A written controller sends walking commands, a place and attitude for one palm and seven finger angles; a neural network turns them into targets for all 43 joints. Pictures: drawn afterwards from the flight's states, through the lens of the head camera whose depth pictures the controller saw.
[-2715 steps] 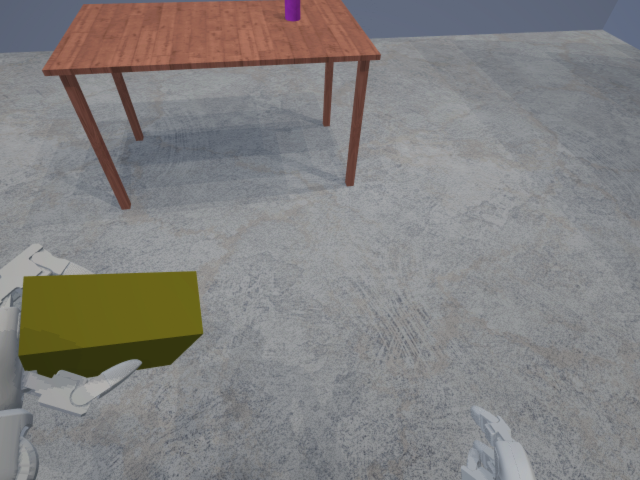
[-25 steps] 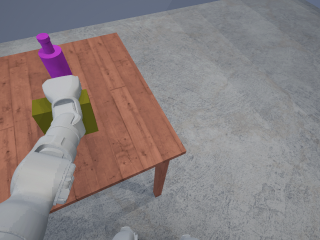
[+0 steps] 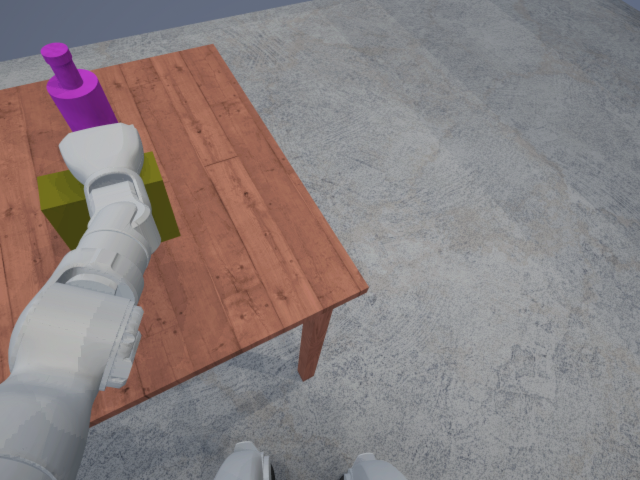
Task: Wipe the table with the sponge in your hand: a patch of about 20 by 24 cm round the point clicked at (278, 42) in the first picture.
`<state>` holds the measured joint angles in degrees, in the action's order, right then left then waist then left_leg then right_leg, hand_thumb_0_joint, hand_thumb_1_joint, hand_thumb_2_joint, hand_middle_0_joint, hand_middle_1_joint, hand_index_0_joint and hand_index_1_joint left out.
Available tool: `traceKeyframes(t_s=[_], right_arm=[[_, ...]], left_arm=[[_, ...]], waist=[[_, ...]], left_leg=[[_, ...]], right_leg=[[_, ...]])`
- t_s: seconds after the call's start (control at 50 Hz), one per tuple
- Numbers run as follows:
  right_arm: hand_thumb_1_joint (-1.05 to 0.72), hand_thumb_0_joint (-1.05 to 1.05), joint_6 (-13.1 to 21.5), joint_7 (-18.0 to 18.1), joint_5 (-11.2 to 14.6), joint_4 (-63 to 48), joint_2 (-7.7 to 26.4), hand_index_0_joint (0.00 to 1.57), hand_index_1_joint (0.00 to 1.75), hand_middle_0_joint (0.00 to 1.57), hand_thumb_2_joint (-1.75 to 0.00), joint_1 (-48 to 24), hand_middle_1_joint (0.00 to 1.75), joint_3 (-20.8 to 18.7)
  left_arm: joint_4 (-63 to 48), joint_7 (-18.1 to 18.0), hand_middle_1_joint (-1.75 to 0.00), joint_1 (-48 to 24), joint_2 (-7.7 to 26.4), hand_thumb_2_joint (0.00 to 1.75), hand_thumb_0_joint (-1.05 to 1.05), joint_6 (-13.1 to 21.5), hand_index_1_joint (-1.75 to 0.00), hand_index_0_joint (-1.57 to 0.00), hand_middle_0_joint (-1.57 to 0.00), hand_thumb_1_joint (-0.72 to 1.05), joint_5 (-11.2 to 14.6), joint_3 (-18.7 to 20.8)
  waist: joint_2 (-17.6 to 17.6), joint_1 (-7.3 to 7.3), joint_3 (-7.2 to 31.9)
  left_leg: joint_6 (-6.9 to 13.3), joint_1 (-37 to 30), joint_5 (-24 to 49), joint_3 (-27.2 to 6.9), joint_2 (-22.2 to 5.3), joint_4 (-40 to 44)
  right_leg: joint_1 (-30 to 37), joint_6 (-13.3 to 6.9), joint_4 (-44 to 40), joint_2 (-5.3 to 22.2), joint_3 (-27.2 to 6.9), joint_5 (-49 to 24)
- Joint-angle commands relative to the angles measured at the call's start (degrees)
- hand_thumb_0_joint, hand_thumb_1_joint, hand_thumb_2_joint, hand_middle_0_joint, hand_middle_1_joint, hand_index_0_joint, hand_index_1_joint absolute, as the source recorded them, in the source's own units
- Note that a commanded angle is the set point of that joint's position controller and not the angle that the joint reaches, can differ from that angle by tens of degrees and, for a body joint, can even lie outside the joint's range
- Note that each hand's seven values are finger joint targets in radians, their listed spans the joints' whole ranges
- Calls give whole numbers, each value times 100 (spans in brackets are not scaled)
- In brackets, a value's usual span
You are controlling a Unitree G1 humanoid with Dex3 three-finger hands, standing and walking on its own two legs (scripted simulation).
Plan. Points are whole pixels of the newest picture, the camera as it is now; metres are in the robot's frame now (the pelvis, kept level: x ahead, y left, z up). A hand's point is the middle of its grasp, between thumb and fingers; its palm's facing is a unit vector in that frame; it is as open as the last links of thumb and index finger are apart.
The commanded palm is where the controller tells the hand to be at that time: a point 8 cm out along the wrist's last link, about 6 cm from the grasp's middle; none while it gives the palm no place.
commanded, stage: wipe back along the third lane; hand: left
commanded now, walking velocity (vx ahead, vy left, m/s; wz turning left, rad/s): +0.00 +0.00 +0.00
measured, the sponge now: (121, 220) +0.48 +0.26 -0.02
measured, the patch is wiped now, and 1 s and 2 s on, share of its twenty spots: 1.00 1.00 1.00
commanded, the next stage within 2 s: none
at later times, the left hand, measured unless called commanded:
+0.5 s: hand (121, 207) +0.46 +0.24 +0.04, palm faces -0.06 -0.01 -1.00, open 10.2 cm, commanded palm +0.41 +0.21 +0.07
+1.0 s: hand (142, 246) +0.40 +0.20 +0.04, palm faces -0.05 -0.02 -1.00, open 10.2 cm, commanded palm +0.36 +0.17 +0.07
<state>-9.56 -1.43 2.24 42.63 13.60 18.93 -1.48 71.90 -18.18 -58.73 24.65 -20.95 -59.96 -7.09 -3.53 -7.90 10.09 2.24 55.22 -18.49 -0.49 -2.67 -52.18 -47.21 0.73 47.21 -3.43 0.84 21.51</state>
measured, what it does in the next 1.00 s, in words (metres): shifts its weight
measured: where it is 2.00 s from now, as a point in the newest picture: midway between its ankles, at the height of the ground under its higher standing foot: outside the picture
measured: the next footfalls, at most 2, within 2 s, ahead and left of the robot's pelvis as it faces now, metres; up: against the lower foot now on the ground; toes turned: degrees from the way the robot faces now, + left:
none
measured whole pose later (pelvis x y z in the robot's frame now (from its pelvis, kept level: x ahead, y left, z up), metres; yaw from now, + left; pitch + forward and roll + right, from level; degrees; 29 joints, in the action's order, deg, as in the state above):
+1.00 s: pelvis +0.05 -0.02 +0.03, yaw +4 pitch +10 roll -2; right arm -15.3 -2.5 4.6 38.0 13.7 6.4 -1.2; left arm 40.5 -18.6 -26.0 11.2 -26.7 -57.8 -18.5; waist -3.5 1.6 9.3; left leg 0.7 32.0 -18.7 -1.8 -0.3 -41.1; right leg -23.8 -0.9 37.2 -1.4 2.3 23.0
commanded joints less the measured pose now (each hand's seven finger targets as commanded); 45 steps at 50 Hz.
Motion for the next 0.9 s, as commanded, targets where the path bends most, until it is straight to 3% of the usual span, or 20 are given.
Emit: traceKeyframes(t_s=[0.0, 0.06, 0.08, 0.14, 0.18, 0.26, 0.36, 0.38, 0.4, 0.46, 0.58, 0.66, 0.68, 0.74, 0.82, 0.88], right_arm=[[-90, 0, 140, 22, 57, -473, 973, 20, 30, 20, -90, 212, 30, -318], [-90, 0, 118, 4, 72, -436, 964, 20, 30, 20, -90, 177, 30, -309], [-90, 0, 117, -14, 73, -434, 940, 20, 30, 20, -90, 118, 30, -332], [-90, 0, 62, -27, 63, -481, 911, 20, 30, 20, -90, 29, 30, -332], [-90, 0, 28, -38, 77, -528, 873, 20, 30, 20, -90, -77, 30, -348], [-90, 0, -71, -39, 98, -619, 862, 20, 30, 20, -90, -272, 30, -326], [-90, 0, -194, -31, 128, -710, 839, 20, 30, 20, -90, -558, 30, -313], [-90, 0, -210, -32, 162, -742, 814, 20, 30, 20, -90, -663, 30, -334], [-90, 0, -229, -37, 142, -741, 820, 20, 30, 20, -90, -693, 30, -327], [-90, 0, -306, -36, 144, -801, 818, 20, 30, 20, -90, -867, 30, -314], [-90, 0, -349, -95, 197, -979, 780, 20, 30, 20, -90, -1190, 30, -311], [-90, 0, -353, -94, 205, -1075, 790, 20, 30, 20, -90, -1392, 30, -249], [-90, 0, -356, -99, 221, -1067, 788, 20, 30, 20, -90, -1422, 30, -260], [-90, 0, -356, -110, 220, -1135, 788, 20, 30, 20, -90, -1535, 30, -232], [-90, 0, -375, -110, 238, -1166, 766, 20, 30, 20, -90, -1658, 30, -216], [-90, 0, -374, -111, 246, -1157, 766, 20, 30, 20, -90, -1689, 30, -236]], left_arm=[[-341, 134, -160, -1142, 252, 130, 0, -7, -160, -120, -120, 10, 74, -213], [-283, 123, -160, -867, 221, 130, 0, -91, -160, -120, -120, 10, 46, -220], [-454, 136, -160, -901, 35, 130, 0, -57, -160, -120, -120, 10, 68, -319], [-565, 152, -160, -318, -55, 130, 0, -39, -160, -120, -120, 10, 132, -269], [-759, 168, -160, -53, -224, 130, 0, 5, -160, -120, -120, 10, 224, -306], [-997, 149, -160, 582, -385, 130, 0, -1, -160, -120, -120, 10, 291, -354], [-1435, 103, -160, 965, -570, 130, 0, -89, -160, -120, -120, 10, 310, -444], [-1647, 100, -160, 859, -753, 130, 0, -87, -160, -120, -120, 10, 352, -568], [-1666, 87, -160, 973, -712, 130, 0, -128, -160, -120, -120, 10, 347, -530], [-1889, 110, -160, 1423, -717, 130, 0, -232, -160, -120, -120, 10, 337, -528], [-2533, 176, -160, 2102, -1153, 130, 0, -304, -160, -120, -120, 10, 404, -852], [-2835, 211, -160, 2533, -1169, 130, 0, -397, -160, -120, -120, 10, 406, -928], [-2919, 218, -160, 2396, -1214, 130, 0, -397, -160, -120, -120, 10, 409, -974], [-3080, 219, -160, 2706, -1239, 130, 0, -450, -160, -120, -120, 10, 405, -1001], [-3227, 232, -160, 2612, -1399, 130, 0, -494, -160, -120, -120, 10, 354, -1215], [-3241, 231, -160, 2606, -1374, 130, 0, -483, -160, -120, -120, 10, 339, -1171]], waist=[[38, 26, 1711], [178, 64, 1471], [-116, 79, 1550], [127, 213, 1613], [49, 277, 1653], [476, 382, 1517], [550, 451, 1288], [442, 415, 1302], [422, 467, 1220], [532, 551, 1302], [539, 619, 1408], [693, 690, 1205], [760, 639, 1206], [761, 725, 1062], [607, 701, 885], [672, 724, 982]], left_leg=[[-7, -2505, 486, -237, 41, 833], [3, -2466, 488, -206, 47, 920], [-20, -2699, 678, -211, 30, 939], [-9, -2841, 932, -184, 20, 962], [-11, -2968, 1161, -140, 34, 993], [11, -2954, 1419, -64, 66, 1052], [0, -3174, 1761, -42, 98, 1173], [-5, -3320, 1902, -61, 103, 1190], [-4, -3360, 1915, -50, 104, 1200], [-7, -3427, 2147, 7, 153, 1206], [-22, -3728, 2795, -43, 163, 1197], [-15, -3641, 2675, 18, 234, 1242], [-22, -3668, 2744, -33, 221, 1249], [-21, -3634, 2572, 0, 262, 1288], [-38, -3655, 2310, -38, 263, 1364], [-37, -3653, 2216, -38, 285, 1370]], right_leg=[[228, -315, -868, -173, 338, -562], [376, -328, -970, -170, 343, -607], [342, -348, -938, -159, 352, -710], [599, -359, -1027, -162, 362, -909], [824, -368, -1060, -139, 355, -1129], [1273, -355, -1183, -98, 335, -1609], [1579, -373, -1276, -48, 346, -2057], [1594, -370, -1276, -33, 337, -2114], [1616, -385, -1301, -36, 359, -2147], [1965, -397, -1342, 9, 297, -2604], [2257, -404, -1285, 35, 332, -3093], [2480, -413, -1349, 62, 289, -3370], [2492, -411, -1315, 61, 313, -3366], [2531, -431, -1353, 62, 304, -3325], [2393, -460, -1360, 53, 339, -2923], [2472, -475, -1340, 41, 316, -2864]])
